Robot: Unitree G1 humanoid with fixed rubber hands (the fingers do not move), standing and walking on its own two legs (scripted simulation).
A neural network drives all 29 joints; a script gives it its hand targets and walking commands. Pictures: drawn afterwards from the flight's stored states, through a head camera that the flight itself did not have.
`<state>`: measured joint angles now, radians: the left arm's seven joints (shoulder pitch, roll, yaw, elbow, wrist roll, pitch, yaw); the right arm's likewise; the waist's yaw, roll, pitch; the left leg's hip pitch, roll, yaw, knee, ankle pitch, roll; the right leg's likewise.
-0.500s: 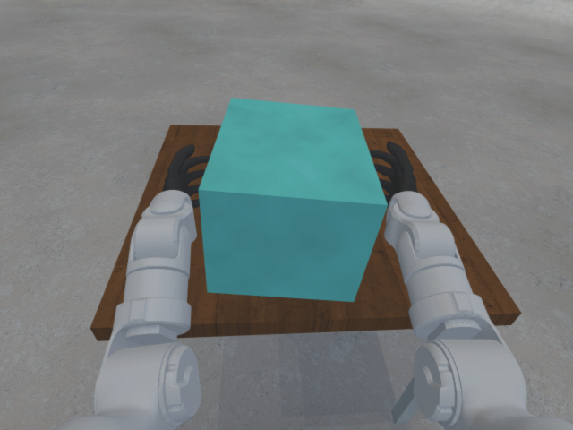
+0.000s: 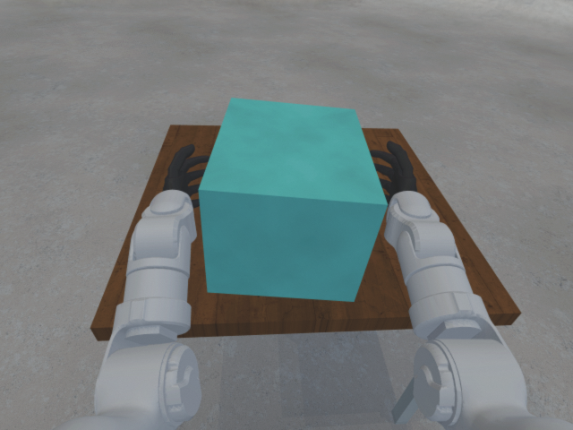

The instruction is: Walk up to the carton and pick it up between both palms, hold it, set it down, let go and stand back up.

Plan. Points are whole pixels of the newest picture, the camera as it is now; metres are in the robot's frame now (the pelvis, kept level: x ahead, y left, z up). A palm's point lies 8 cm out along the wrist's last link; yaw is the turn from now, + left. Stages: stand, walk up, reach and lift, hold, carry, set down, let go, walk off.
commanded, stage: hold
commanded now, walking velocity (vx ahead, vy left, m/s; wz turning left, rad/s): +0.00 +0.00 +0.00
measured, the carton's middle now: (288, 192) +0.45 +0.02 +0.14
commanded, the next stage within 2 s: set down in 0.90 s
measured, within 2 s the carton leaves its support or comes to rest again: neither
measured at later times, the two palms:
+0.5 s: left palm (178, 198) +0.38 +0.17 +0.17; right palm (400, 196) +0.38 -0.14 +0.19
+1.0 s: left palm (178, 197) +0.38 +0.17 +0.17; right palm (400, 194) +0.38 -0.14 +0.19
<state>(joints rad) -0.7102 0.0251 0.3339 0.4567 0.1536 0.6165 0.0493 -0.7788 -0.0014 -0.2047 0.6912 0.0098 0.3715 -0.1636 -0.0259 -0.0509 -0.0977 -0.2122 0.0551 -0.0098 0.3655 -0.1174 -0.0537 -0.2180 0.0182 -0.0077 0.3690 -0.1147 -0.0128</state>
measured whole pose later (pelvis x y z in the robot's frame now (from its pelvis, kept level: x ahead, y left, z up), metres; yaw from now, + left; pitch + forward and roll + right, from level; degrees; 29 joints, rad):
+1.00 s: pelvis +0.00 +0.00 +0.00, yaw +0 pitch -2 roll +0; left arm -0.71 0.02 0.33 0.44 0.15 0.62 0.05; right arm -0.78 -0.01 -0.19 0.68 0.05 0.38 -0.18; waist -0.03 -0.05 -0.10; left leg -0.21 0.06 -0.01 0.36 -0.12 -0.05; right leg -0.22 0.02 -0.01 0.37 -0.11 -0.01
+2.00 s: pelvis +0.04 +0.00 +0.00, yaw +0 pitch +1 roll +0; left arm -0.56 -0.09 0.36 0.30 0.21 0.46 0.09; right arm -0.76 -0.08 -0.07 0.81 0.08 0.10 -0.11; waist -0.02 -0.04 -0.05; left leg -0.19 0.05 -0.01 0.33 -0.15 -0.05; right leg -0.19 0.02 -0.01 0.32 -0.14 -0.01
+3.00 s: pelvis +0.07 +0.00 +0.00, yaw +0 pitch +6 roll +0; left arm -0.56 -0.16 0.36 0.46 0.21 0.30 0.17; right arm -0.81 -0.15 -0.07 1.03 0.08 -0.05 -0.03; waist 0.08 0.02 -0.04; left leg -0.23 0.05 -0.01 0.29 -0.16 -0.05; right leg -0.25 0.02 -0.01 0.32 -0.17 -0.02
